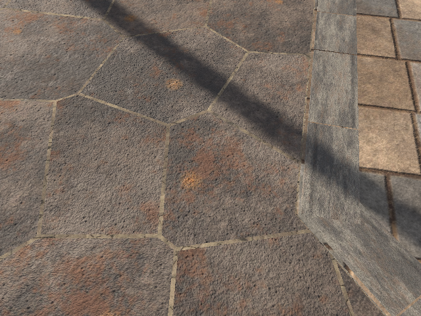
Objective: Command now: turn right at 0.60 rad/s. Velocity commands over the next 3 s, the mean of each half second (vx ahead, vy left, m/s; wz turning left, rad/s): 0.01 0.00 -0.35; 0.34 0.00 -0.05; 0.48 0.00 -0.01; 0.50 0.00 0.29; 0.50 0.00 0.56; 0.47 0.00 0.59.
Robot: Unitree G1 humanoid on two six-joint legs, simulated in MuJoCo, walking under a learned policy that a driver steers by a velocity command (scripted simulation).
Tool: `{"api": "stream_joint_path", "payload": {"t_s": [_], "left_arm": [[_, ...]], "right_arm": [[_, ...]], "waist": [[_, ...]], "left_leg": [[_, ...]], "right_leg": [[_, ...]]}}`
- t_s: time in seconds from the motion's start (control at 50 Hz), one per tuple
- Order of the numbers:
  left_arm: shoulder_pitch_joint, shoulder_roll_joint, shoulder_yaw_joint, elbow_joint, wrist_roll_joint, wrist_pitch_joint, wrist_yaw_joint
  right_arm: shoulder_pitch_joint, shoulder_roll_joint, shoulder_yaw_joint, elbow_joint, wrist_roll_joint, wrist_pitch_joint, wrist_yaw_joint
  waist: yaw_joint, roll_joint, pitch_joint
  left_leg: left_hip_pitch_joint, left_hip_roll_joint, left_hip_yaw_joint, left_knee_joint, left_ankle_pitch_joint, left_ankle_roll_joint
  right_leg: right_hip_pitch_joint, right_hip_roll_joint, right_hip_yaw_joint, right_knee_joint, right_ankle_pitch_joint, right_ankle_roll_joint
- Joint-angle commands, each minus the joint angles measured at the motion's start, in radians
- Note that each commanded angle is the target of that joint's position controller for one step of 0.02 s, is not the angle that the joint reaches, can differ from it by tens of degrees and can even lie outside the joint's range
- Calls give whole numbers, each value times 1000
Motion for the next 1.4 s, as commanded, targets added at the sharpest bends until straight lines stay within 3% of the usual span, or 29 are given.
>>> {"api": "stream_joint_path", "payload": {"t_s": [0.02,0.06,0.08,0.1,0.12,0.16,0.2,0.24,0.44,0.5,0.54,0.58,0.6,0.66,0.74,0.8,0.84,0.86,0.88,0.9,0.94,1.0,1.14,1.24,1.3,1.34,1.36,1.38,1.4], "left_arm": [[-21,97,29,-95,-1,-10,-10],[50,104,41,-72,1,-7,-12],[94,153,60,-63,2,-9,-2],[121,283,86,-87,6,-17,17],[113,260,69,-106,45,-46,3],[39,176,44,-79,35,-77,-1],[-33,130,21,-77,15,-75,10],[-44,107,7,-72,27,-75,20],[-57,94,-7,-1,34,-68,6],[-46,79,-18,29,21,-69,4],[-34,49,-27,22,38,-82,-1],[-98,36,-26,0,18,-105,1],[-135,56,-15,-13,1,-115,2],[-128,56,-5,-14,-6,-137,-11],[-153,-13,-28,-4,5,-158,-44],[-67,18,-16,27,-2,-151,-49],[77,64,9,75,-8,-140,-34],[190,107,27,97,-9,-140,-21],[287,244,52,97,15,-138,-12],[295,217,44,104,17,-151,-22],[188,109,8,96,17,-168,-25],[116,69,-6,88,30,-166,-20],[172,101,0,136,12,-163,2],[247,122,8,191,-1,-150,6],[241,146,17,202,3,-136,11],[220,149,15,199,12,-120,16],[233,111,-2,177,32,-120,21],[393,-42,-45,164,25,-138,7],[315,66,-25,179,0,-159,0]], "right_arm": [[-24,-222,-64,-58,20,-12,7],[-29,-201,-60,-49,41,-17,9],[35,-154,-47,-26,28,-23,14],[26,-67,-15,-73,-41,-23,17],[-59,-116,-26,-100,-23,-25,5],[-68,-162,-43,-83,11,-14,-6],[-34,-163,-48,-54,-3,-7,-13],[1,-145,-44,-38,2,-6,-6],[-21,-104,-18,-44,7,-8,-1],[50,-88,-9,-11,-1,-26,6],[93,-160,-20,-10,3,-41,0],[174,-185,-31,17,3,-60,8],[181,-185,-30,23,-3,-67,6],[214,-163,-25,27,16,-90,-4],[178,-176,-30,13,20,-76,0],[177,-194,-34,6,36,-67,12],[180,-155,-18,7,26,-71,16],[176,-99,1,2,15,-78,20],[185,-15,28,-62,4,-95,15],[167,-85,10,-76,31,-110,5],[117,-137,-5,-70,53,-122,14],[111,-105,-7,-50,20,-121,31],[-92,-29,25,-113,11,-116,49],[-213,-48,22,-157,21,-127,75],[-166,-85,6,-152,16,-128,79],[62,-148,-29,-93,16,-120,61],[238,-202,-44,-59,6,-113,47],[281,-277,-57,-39,-5,-114,54],[286,-170,-34,-39,8,-113,52]], "waist": [[-11,195,-147],[37,160,-155],[43,35,-175],[14,-306,-189],[80,-238,-243],[48,-129,-166],[17,-117,-147],[1,-125,-175],[38,-124,-113],[4,-83,-123],[19,32,-96],[-31,226,-30],[-44,260,35],[-47,164,21],[-50,172,-30],[-1,163,-52],[72,124,-93],[130,47,-150],[134,-263,-232],[140,-237,-229],[89,-130,-59],[35,-87,-37],[75,-48,2],[93,-42,28],[43,-69,-34],[-85,-78,-197],[-145,-8,-341],[-48,280,-499],[-105,208,-491]], "left_leg": [[131,248,-134,-57,430,209],[65,220,-76,50,341,138],[-53,163,0,203,192,59],[-373,24,63,540,-384,-50],[-445,-49,-102,726,-476,-67],[-443,-1,-151,767,-318,-46],[-397,2,-147,732,-190,-58],[-330,-15,-137,725,-119,-74],[-127,-17,-124,229,-133,-66],[57,-55,-69,24,15,-23],[104,46,-188,32,-144,69],[54,200,-488,-208,-513,208],[53,283,-616,-270,-504,258],[209,283,-582,-265,-347,255],[96,143,-299,-255,-64,186],[-26,150,-258,-214,-42,178],[-117,128,-222,-83,12,137],[-191,68,-147,138,31,88],[-444,-52,-54,538,-192,6],[-562,-75,-178,740,-319,4],[-646,26,-186,799,-153,53],[-553,75,-173,689,11,49],[-483,29,-97,271,284,-13],[-448,-8,-103,101,335,29],[-354,-51,-79,78,228,77],[-32,-101,-30,64,216,131],[304,56,-198,129,243,187],[648,315,-732,30,-19,367],[623,311,-874,-109,-173,350]], "right_leg": [[50,14,-59,-160,52,-35],[205,46,-81,-371,217,-93],[359,12,12,-450,404,-136],[536,-273,412,-437,832,-268],[430,-381,526,-456,848,-458],[354,-261,343,-481,643,-374],[310,-194,262,-480,629,-315],[294,-171,221,-487,671,-317],[234,-159,277,-484,416,-327],[139,-94,283,-498,-28,-267],[-2,2,208,-396,-218,-205],[-98,114,-12,-99,-114,-127],[-183,88,-8,-4,-122,-122],[-365,3,55,141,-106,-132],[-83,31,-53,-144,62,-108],[158,64,-88,-292,224,-103],[364,76,-83,-329,226,-126],[507,-9,24,-364,185,-160],[669,-283,493,-508,-22,-303],[623,-352,776,-642,-236,-401],[505,-292,549,-638,-168,-357],[386,-191,324,-671,159,-312],[320,-128,91,-719,442,-297],[424,-189,86,-687,472,-280],[523,-207,76,-565,768,-248],[485,-150,26,-269,1037,-208],[259,-108,14,21,771,-180],[-142,100,36,405,-58,-110],[-254,84,162,515,-160,-116]]}}
Next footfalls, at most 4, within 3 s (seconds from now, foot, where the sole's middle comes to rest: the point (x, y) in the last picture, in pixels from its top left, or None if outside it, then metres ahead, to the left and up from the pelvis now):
0.08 right None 0.04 -0.14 -0.78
0.52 left None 0.07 0.09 -0.78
0.86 right None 0.17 -0.21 -0.78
1.36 left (230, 274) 0.56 -0.05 -0.78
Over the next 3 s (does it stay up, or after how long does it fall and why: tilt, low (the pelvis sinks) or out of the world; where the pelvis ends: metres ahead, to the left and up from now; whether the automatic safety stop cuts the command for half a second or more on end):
stays up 1.22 -0.05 -0.01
